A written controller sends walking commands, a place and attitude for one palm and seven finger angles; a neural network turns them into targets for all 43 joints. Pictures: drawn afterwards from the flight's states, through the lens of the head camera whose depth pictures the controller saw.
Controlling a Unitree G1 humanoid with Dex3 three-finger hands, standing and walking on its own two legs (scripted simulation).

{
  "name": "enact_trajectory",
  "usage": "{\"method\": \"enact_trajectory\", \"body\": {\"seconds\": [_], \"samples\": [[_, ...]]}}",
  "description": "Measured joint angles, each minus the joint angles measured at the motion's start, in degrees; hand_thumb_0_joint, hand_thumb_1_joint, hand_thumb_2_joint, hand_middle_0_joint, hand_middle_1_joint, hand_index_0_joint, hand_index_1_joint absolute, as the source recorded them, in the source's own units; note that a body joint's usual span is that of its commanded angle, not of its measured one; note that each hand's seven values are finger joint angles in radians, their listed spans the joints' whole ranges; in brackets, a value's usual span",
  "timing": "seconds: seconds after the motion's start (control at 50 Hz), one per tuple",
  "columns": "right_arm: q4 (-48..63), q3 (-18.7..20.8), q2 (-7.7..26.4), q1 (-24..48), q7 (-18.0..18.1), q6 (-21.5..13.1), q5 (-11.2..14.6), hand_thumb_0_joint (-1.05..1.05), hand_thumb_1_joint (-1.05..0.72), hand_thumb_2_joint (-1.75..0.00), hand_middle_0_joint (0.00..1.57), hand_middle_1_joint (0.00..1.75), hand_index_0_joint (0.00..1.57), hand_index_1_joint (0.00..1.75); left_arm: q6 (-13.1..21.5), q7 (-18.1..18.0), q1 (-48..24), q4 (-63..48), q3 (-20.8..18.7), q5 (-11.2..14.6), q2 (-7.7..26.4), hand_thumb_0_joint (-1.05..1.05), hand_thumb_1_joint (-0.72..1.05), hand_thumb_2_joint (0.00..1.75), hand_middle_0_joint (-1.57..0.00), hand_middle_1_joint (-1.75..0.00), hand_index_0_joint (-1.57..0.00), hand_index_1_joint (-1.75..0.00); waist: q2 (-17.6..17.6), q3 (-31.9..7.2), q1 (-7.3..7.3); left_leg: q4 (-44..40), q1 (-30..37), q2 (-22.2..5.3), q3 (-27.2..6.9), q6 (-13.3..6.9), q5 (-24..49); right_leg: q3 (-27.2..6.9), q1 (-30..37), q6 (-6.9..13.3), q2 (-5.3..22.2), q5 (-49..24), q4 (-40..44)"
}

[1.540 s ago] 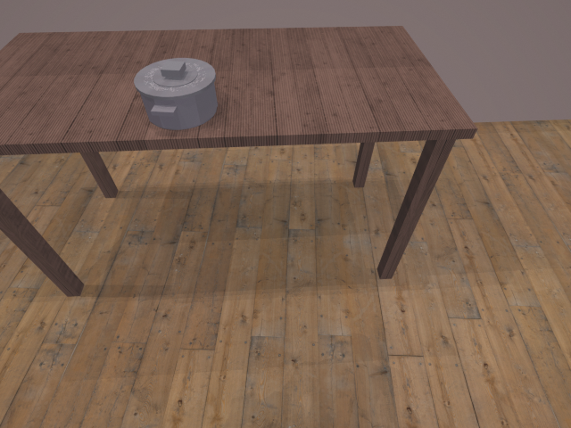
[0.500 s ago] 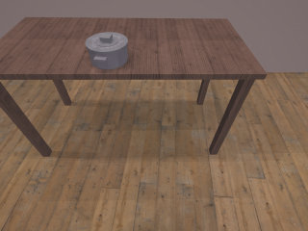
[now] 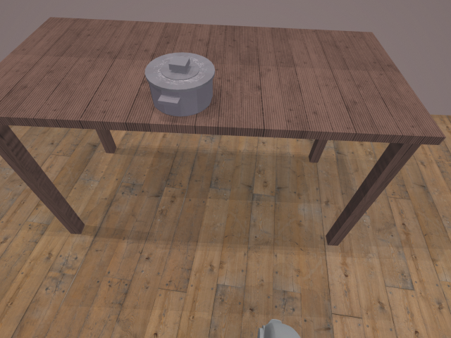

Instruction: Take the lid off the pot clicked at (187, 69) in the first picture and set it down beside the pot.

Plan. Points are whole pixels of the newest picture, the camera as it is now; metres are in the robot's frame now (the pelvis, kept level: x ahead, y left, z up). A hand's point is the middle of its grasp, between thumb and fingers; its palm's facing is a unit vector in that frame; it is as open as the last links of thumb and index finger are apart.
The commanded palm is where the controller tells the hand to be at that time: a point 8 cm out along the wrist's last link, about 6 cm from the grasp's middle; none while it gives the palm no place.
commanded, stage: take the last steps up to it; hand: left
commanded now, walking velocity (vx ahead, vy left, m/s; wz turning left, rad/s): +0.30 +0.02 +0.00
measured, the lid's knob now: (179, 63) +0.75 +0.15 +0.09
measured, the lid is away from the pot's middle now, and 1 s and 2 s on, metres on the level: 0.00 0.00 0.00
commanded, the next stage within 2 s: come to a stop and stand still in 0.44 s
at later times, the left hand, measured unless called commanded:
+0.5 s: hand (146, 317) +0.19 +0.17 -0.17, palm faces +0.09 -0.98 -0.20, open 7.3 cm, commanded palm none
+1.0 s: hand (159, 262) +0.31 +0.17 -0.18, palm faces +0.02 -0.96 -0.27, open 7.4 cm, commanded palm none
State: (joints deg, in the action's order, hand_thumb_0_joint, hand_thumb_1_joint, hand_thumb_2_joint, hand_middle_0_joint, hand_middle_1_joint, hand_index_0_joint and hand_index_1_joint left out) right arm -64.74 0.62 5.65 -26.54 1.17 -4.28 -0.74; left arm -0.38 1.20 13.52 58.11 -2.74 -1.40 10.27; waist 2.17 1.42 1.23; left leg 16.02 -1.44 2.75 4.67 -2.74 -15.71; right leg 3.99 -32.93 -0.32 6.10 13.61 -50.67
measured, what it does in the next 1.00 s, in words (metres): walks ahead: right foot, then left foot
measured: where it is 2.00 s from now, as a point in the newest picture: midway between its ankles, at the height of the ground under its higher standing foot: outside the picture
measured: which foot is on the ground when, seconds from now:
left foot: down 0.00-0.14, up 0.16-0.54, down 0.56-0.96, up 0.98-1.00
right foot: up 0.00-0.12, down 0.14-0.56, up 0.58-0.92, down 0.94-1.00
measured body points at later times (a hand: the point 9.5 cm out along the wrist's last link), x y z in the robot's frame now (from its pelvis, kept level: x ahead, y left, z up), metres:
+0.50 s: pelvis +0.20 -0.02 +0.00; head +0.21 -0.01 +0.45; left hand +0.19 +0.22 -0.16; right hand +0.28 -0.25 -0.14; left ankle +0.27 +0.11 -0.72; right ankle +0.17 -0.13 -0.74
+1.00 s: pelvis +0.26 -0.03 -0.01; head +0.30 -0.05 +0.43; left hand +0.31 +0.22 -0.16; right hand +0.33 -0.27 -0.17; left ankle +0.28 +0.10 -0.73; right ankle +0.27 -0.14 -0.74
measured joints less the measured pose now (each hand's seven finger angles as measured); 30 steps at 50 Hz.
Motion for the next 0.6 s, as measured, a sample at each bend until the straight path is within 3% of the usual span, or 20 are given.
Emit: {"method": "enact_trajectory", "body": {"seconds": [0.12,0.14,0.18,0.22,0.26,0.3,0.36,0.5,0.54,0.56,0.6], "samples": [[-0.71,0.45,0.49,-0.05,0.01,0.06,-0.54,0.01,-0.91,-0.9,0.2,0.3,0.2,0.3,0.91,0.36,-4.4,-2.22,-0.11,0.06,-1.15,0.01,0.91,0.9,-0.19,-0.29,-0.2,-0.3,-1.84,1.45,1.76,3.74,3.9,-1.59,0.11,2.0,-6.78,1.76,5.13,1.63,-1.73,-1.3,13.83],[-0.8,0.5,0.5,-0.4,-0.03,0.09,-0.42,0.01,-0.91,-0.9,0.2,0.3,0.2,0.3,1.7,0.44,-4.82,-2.83,-0.08,-0.05,-1.06,0.01,0.91,0.9,-0.19,-0.29,-0.2,-0.3,-1.95,1.61,1.85,7.84,3.09,-2.08,-0.22,2.16,-9.32,1.89,7.44,2.4,-2.22,-1.85,16.42],[-1.04,0.66,0.86,0.6,-0.3,0.92,0.07,0.01,-0.91,-0.9,0.2,0.3,0.2,0.3,3.59,0.0,-5.83,-3.57,-0.23,-0.02,-1.31,0.01,0.91,0.9,-0.2,-0.29,-0.2,-0.3,-2.55,2.56,1.23,26.56,-3.99,-3.25,-1.37,1.16,-13.35,2.76,7.91,3.5,-2.75,-3.25,14.05],[-0.76,1.26,1.95,2.82,-0.52,1.98,0.13,0.01,-0.91,-0.9,0.2,0.3,0.2,0.3,4.2,-0.47,-5.46,-3.87,-0.04,0.3,-1.91,0.01,0.91,0.9,-0.2,-0.29,-0.2,-0.3,-3.63,3.09,0.71,44.86,-12.38,-3.89,-3.14,0.11,-12.0,3.64,9.85,3.73,-3.67,-0.54,13.47],[0.26,1.84,3.19,5.43,-0.7,2.69,-0.23,0.01,-0.91,-0.9,0.2,0.3,0.2,0.3,4.1,-1.09,-3.93,-3.33,0.08,0.31,-2.45,0.0,0.91,0.9,-0.2,-0.29,-0.2,-0.3,-4.25,2.69,0.51,52.43,-19.12,-5.27,-3.31,0.13,-7.43,4.02,12.78,3.42,-4.56,-0.02,16.33],[1.98,2.33,4.03,7.85,-0.74,3.0,-0.45,0.01,-0.91,-0.9,0.2,0.3,0.19,0.3,4.1,-2.16,-2.12,-2.7,-0.8,0.56,-2.43,0.0,0.93,0.9,-0.2,-0.29,-0.21,-0.3,-4.38,1.89,0.57,51.92,-24.05,-6.84,-3.1,1.03,-4.51,4.28,15.6,3.21,-5.16,-0.78,20.02],[4.6,2.75,4.65,11.09,-0.98,3.2,-0.53,0.01,-0.91,-0.9,0.2,0.3,0.19,0.3,3.71,-2.24,0.2,-1.44,-0.92,0.11,-1.13,-0.01,0.94,0.9,-0.2,-0.29,-0.21,-0.3,-3.81,0.84,0.32,43.87,-27.83,-8.63,-1.77,2.54,-1.48,4.31,19.05,3.17,-5.31,-1.18,24.33],[7.37,2.42,5.07,16.18,-2.02,2.72,-0.36,0.01,-0.92,-0.9,0.19,0.3,0.19,0.3,2.7,-1.38,5.12,1.52,-0.25,-0.08,0.16,0.0,0.92,0.9,-0.2,-0.29,-0.21,-0.3,-2.23,0.35,-2.76,22.95,-23.77,-7.7,0.6,3.42,1.93,3.55,24.97,0.94,-4.29,2.23,26.39],[7.76,1.97,5.1,16.61,-2.05,2.12,-0.41,0.01,-0.91,-0.9,0.19,0.3,0.19,0.3,2.2,-1.37,6.75,2.19,-0.29,0.04,0.27,0.0,0.92,0.9,-0.2,-0.29,-0.21,-0.3,-1.92,0.31,-3.36,16.67,-19.66,-6.8,1.58,3.12,3.51,3.42,25.79,-0.1,-3.76,5.02,23.87],[8.1,1.76,5.21,16.64,-1.96,1.56,-0.59,0.01,-0.91,-0.9,0.19,0.3,0.19,0.3,1.88,-1.33,7.63,2.39,-0.28,0.15,0.28,0.0,0.91,0.9,-0.2,-0.29,-0.21,-0.3,-2.0,0.18,-3.44,14.53,-18.1,-6.57,1.46,1.98,4.99,3.35,25.02,-0.14,-3.55,7.09,20.63],[8.31,1.27,4.2,17.2,-1.37,1.2,-0.8,0.01,-0.91,-0.9,0.19,0.3,0.19,0.3,0.78,-1.64,7.47,3.21,-0.25,0.33,0.93,0.01,0.91,0.9,-0.2,-0.29,-0.2,-0.3,-0.06,1.13,-3.37,16.92,-17.92,-5.24,2.27,0.53,3.56,1.27,21.0,0.28,-2.62,14.09,8.65]]}}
